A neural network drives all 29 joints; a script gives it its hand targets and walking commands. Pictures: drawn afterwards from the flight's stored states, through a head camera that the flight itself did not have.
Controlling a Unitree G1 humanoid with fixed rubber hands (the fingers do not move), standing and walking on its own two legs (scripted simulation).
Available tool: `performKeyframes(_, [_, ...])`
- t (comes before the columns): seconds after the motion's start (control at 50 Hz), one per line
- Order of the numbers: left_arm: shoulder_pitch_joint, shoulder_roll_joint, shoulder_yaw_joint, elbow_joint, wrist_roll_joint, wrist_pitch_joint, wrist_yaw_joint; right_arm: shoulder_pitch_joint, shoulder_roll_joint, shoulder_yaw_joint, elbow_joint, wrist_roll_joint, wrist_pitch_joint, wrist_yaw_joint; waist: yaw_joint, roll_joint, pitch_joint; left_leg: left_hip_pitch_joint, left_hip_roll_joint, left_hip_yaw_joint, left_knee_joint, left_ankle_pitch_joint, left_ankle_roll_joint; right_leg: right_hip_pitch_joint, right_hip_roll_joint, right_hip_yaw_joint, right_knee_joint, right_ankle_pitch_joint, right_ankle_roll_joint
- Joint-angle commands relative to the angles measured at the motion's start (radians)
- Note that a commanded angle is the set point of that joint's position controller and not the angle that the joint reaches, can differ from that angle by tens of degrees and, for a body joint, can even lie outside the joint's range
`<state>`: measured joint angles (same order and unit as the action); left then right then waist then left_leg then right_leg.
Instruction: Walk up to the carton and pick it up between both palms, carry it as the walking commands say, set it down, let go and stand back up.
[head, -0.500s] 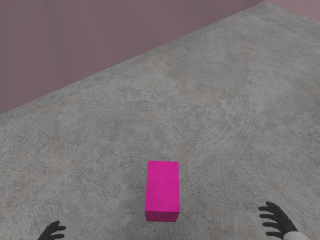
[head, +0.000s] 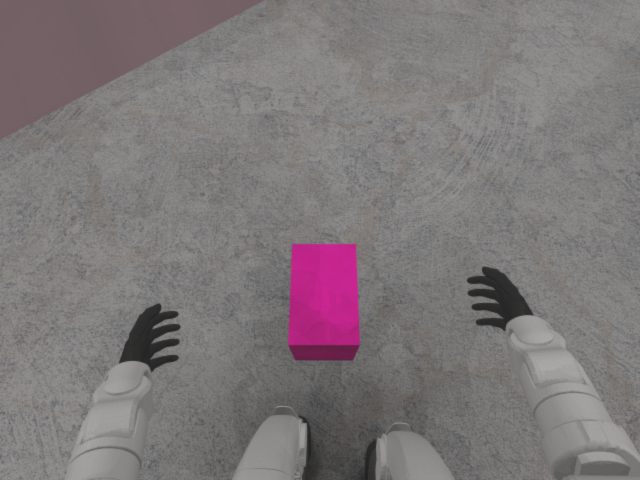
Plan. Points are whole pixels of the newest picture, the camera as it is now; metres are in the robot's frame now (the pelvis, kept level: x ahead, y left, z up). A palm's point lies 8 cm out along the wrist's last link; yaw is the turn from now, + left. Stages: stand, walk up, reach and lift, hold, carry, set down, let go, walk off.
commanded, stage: reach and lift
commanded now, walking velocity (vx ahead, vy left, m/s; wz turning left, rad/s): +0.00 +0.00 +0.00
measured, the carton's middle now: (324, 305) +0.49 +0.05 -0.60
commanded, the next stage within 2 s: none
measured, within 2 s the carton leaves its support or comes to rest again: neither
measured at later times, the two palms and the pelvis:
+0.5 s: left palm (187, 277) +0.39 +0.26 -0.13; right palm (455, 260) +0.44 -0.16 -0.13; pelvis -0.03 +0.00 -0.05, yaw +0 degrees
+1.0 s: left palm (222, 234) +0.48 +0.23 -0.17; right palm (420, 231) +0.51 -0.12 -0.17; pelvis -0.02 +0.01 -0.07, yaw -2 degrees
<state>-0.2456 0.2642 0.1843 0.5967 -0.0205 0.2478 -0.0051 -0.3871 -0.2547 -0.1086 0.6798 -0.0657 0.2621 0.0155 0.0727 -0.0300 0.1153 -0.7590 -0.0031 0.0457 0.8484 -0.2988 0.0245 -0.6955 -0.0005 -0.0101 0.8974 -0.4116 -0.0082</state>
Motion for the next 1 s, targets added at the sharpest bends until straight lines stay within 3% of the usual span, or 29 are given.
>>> performKeyframes(0.0, [-0.237, 0.137, 0.056, -0.035, 0.020, -0.024, 0.003, -0.220, -0.095, -0.041, -0.085, 0.008, -0.019, -0.032, -0.001, 0.033, -0.458, 0.211, -0.015, -0.041, -0.001, 0.213, -0.062, -0.021, 0.039, 0.039, -0.090, 0.122, 0.037])
performKeyframes(0.08, [-0.405, 0.180, 0.081, -0.022, 0.011, -0.028, -0.005, -0.348, -0.025, -0.007, -0.069, 0.044, -0.011, -0.055, 0.018, -0.010, -0.523, 0.102, -0.021, -0.018, 0.021, 0.162, -0.031, -0.017, 0.028, 0.052, -0.071, 0.126, 0.056])
performKeyframes(0.1, [-0.392, 0.218, 0.099, -0.027, 0.035, -0.032, 0.000, -0.357, -0.071, -0.023, -0.116, 0.042, -0.011, -0.061, 0.045, 0.025, -0.580, 0.137, -0.024, -0.022, 0.041, 0.199, -0.032, -0.007, 0.031, 0.053, -0.048, 0.146, 0.057])
performKeyframes(0.12, [-0.432, 0.200, 0.095, -0.055, 0.006, -0.026, -0.004, -0.388, -0.092, -0.027, -0.137, 0.044, -0.010, -0.066, 0.025, -0.010, -0.665, 0.117, -0.027, -0.013, 0.049, 0.216, -0.037, 0.010, 0.037, 0.058, -0.055, 0.171, 0.054])
performKeyframes(0.2, [-0.576, 0.142, 0.047, 0.029, -0.026, -0.029, -0.018, -0.512, -0.099, -0.049, -0.082, 0.036, -0.013, -0.095, -0.013, 0.023, -0.700, 0.057, -0.025, -0.028, 0.064, 0.240, -0.037, -0.056, 0.043, 0.043, -0.017, 0.225, 0.049])
performKeyframes(0.3, [-0.570, 0.144, 0.112, 0.148, 0.012, -0.051, -0.021, -0.550, -0.008, -0.008, 0.008, 0.061, -0.017, -0.099, 0.030, 0.001, -0.671, -0.072, -0.044, -0.014, 0.092, 0.227, -0.038, -0.132, 0.038, 0.044, 0.016, 0.228, 0.061])
performKeyframes(0.32, [-0.604, 0.130, 0.115, 0.150, 0.020, -0.051, -0.011, -0.565, -0.062, -0.057, 0.024, 0.020, -0.019, -0.105, -0.003, -0.031, -0.704, -0.072, -0.042, -0.028, 0.079, 0.257, -0.044, -0.153, 0.053, 0.028, 0.018, 0.244, 0.063])
performKeyframes(0.36, [-0.768, 0.198, 0.163, 0.108, 0.014, -0.070, -0.007, -0.655, -0.024, -0.041, 0.006, 0.053, -0.027, -0.110, 0.026, -0.043, -0.809, -0.069, -0.044, -0.024, 0.119, 0.212, -0.027, -0.153, 0.055, 0.032, 0.039, 0.202, 0.066])
performKeyframes(0.4, [-0.845, 0.162, 0.159, 0.101, 0.014, -0.092, -0.006, -0.726, -0.024, -0.071, -0.001, 0.070, -0.052, -0.105, -0.005, -0.029, -0.808, -0.068, -0.041, -0.039, 0.118, 0.300, -0.018, -0.247, 0.061, 0.042, 0.033, 0.268, 0.064])
performKeyframes(0.42, [-0.816, 0.165, 0.173, 0.137, 0.037, -0.096, 0.008, -0.716, -0.007, -0.047, 0.060, 0.082, -0.054, -0.103, 0.045, -0.003, -0.837, -0.053, -0.046, -0.028, 0.126, 0.263, -0.026, -0.248, 0.061, 0.033, 0.058, 0.227, 0.061])
performKeyframes(0.44, [-0.835, 0.100, 0.130, 0.127, 0.021, -0.100, 0.007, -0.739, -0.030, -0.088, 0.052, 0.062, -0.068, -0.101, 0.003, 0.010, -0.854, -0.026, -0.041, -0.046, 0.110, 0.321, -0.032, -0.278, 0.072, 0.014, 0.065, 0.248, 0.057])
performKeyframes(0.54, [-0.991, 0.069, 0.116, 0.151, 0.014, -0.099, 0.004, -0.899, -0.037, -0.131, 0.053, 0.056, -0.088, -0.108, -0.027, 0.063, -0.980, 0.075, -0.040, -0.049, 0.141, 0.365, -0.040, -0.352, 0.081, -0.004, 0.063, 0.257, 0.056])
performKeyframes(0.56, [-1.008, 0.072, 0.122, 0.140, 0.051, -0.100, 0.020, -0.883, -0.077, -0.185, 0.064, 0.034, -0.098, -0.105, -0.027, 0.102, -1.036, 0.213, -0.041, -0.070, 0.156, 0.466, -0.051, -0.463, 0.092, -0.032, 0.086, 0.233, 0.060])
performKeyframes(0.58, [-1.040, 0.101, 0.157, 0.137, 0.057, -0.102, 0.031, -0.901, -0.042, -0.145, 0.093, 0.048, -0.095, -0.101, -0.007, 0.036, -1.078, 0.210, -0.036, -0.067, 0.193, 0.431, -0.042, -0.479, 0.093, -0.017, 0.086, 0.212, 0.059])
performKeyframes(0.6, [-1.062, 0.062, 0.135, 0.164, 0.084, -0.099, 0.032, -0.901, -0.066, -0.184, 0.134, 0.029, -0.103, -0.098, -0.025, 0.108, -1.039, 0.251, -0.030, -0.080, 0.171, 0.488, -0.053, -0.551, 0.090, -0.030, 0.079, 0.215, 0.058])
performKeyframes(0.62, [-1.102, 0.063, 0.163, 0.152, 0.083, -0.102, 0.037, -0.952, -0.051, -0.192, 0.124, 0.018, -0.104, -0.093, -0.032, 0.094, -1.039, 0.249, -0.027, -0.095, 0.177, 0.472, -0.045, -0.615, 0.100, -0.029, 0.073, 0.156, 0.051])
performKeyframes(0.64, [-1.034, 0.026, 0.193, 0.190, 0.116, -0.102, 0.046, -0.948, -0.078, -0.216, 0.143, -0.002, -0.117, -0.091, 0.004, 0.072, -1.034, 0.234, -0.036, -0.081, 0.192, 0.506, -0.059, -0.610, 0.106, -0.034, 0.094, 0.172, 0.062])
performKeyframes(0.66, [-1.139, 0.020, 0.170, 0.122, 0.084, -0.120, 0.040, -1.045, -0.049, -0.197, 0.096, -0.001, -0.127, -0.083, -0.014, 0.041, -1.022, 0.152, -0.036, -0.082, 0.171, 0.413, -0.049, -0.595, 0.105, -0.027, 0.079, 0.148, 0.052])
performKeyframes(0.68, [-1.087, 0.034, 0.210, 0.190, 0.126, -0.117, 0.049, -1.051, -0.069, -0.216, 0.103, -0.012, -0.132, -0.083, 0.024, 0.066, -1.046, 0.173, -0.039, -0.072, 0.186, 0.483, -0.053, -0.610, 0.104, -0.035, 0.095, 0.181, 0.052])
performKeyframes(0.74, [-1.109, 0.030, 0.251, 0.182, 0.129, -0.131, 0.053, -1.048, -0.046, -0.230, 0.128, -0.037, -0.143, -0.092, 0.028, -0.007, -1.106, 0.130, -0.045, -0.076, 0.209, 0.559, -0.042, -0.548, 0.106, -0.019, 0.100, 0.275, 0.061])
performKeyframes(0.76, [-1.103, 0.043, 0.264, 0.206, 0.162, -0.133, 0.049, -1.090, -0.009, -0.193, 0.074, -0.015, -0.146, -0.090, 0.069, 0.012, -1.099, 0.103, -0.051, -0.063, 0.217, 0.557, -0.032, -0.552, 0.104, -0.010, 0.108, 0.276, 0.068])
performKeyframes(0.78, [-1.116, 0.006, 0.256, 0.174, 0.147, -0.136, 0.049, -1.036, -0.015, -0.218, 0.134, -0.039, -0.141, -0.093, 0.011, -0.008, -1.150, 0.112, -0.051, -0.065, 0.210, 0.541, -0.039, -0.527, 0.106, -0.023, 0.099, 0.285, 0.065])
performKeyframes(0.82, [-1.092, 0.025, 0.276, 0.156, 0.182, -0.143, 0.047, -1.030, 0.008, -0.213, 0.121, -0.036, -0.139, -0.092, 0.052, 0.010, -1.146, 0.120, -0.053, -0.065, 0.223, 0.636, -0.040, -0.555, 0.109, -0.006, 0.112, 0.346, 0.065])
performKeyframes(0.84, [-1.091, 0.016, 0.265, 0.154, 0.161, -0.144, 0.043, -0.983, 0.025, -0.209, 0.164, -0.046, -0.141, -0.094, 0.014, -0.002, -1.159, 0.110, -0.057, -0.064, 0.225, 0.623, -0.045, -0.511, 0.111, -0.020, 0.121, 0.379, 0.067])
performKeyframes(0.86, [-1.116, -0.005, 0.269, 0.063, 0.137, -0.155, 0.041, -1.005, -0.003, -0.228, 0.070, -0.051, -0.149, -0.100, 0.009, -0.001, -1.197, 0.149, -0.047, -0.083, 0.240, 0.749, -0.040, -0.580, 0.107, -0.002, 0.113, 0.422, 0.062])
performKeyframes(0.88, [-1.077, 0.024, 0.304, 0.099, 0.152, -0.163, 0.038, -0.979, 0.066, -0.192, 0.104, -0.049, -0.152, -0.106, 0.018, -0.087, -1.157, 0.047, -0.061, -0.075, 0.233, 0.666, -0.027, -0.523, 0.107, -0.009, 0.119, 0.427, 0.079])
performKeyframes(0.92, [-1.028, -0.026, 0.248, 0.100, 0.130, -0.163, 0.031, -0.967, 0.038, -0.221, 0.099, -0.056, -0.165, -0.105, 0.000, -0.032, -1.199, 0.154, -0.046, -0.104, 0.241, 0.811, -0.039, -0.586, 0.106, -0.018, 0.134, 0.434, 0.074])
performKeyframes(0.94, [-1.099, -0.001, 0.282, 0.116, 0.171, -0.158, 0.027, -0.993, 0.024, -0.238, 0.116, -0.066, -0.155, -0.107, 0.028, 0.018, -1.116, 0.078, -0.042, -0.103, 0.258, 0.718, -0.038, -0.680, 0.109, -0.008, 0.141, 0.365, 0.066])
performKeyframes(0.98, [-1.091, -0.025, 0.280, 0.159, 0.173, -0.155, 0.005, -1.031, 0.110, -0.187, 0.067, -0.034, -0.153, -0.103, 0.050, 0.009, -1.071, -0.058, -0.048, -0.092, 0.255, 0.598, -0.027, -0.693, 0.096, -0.004, 0.143, 0.312, 0.072])
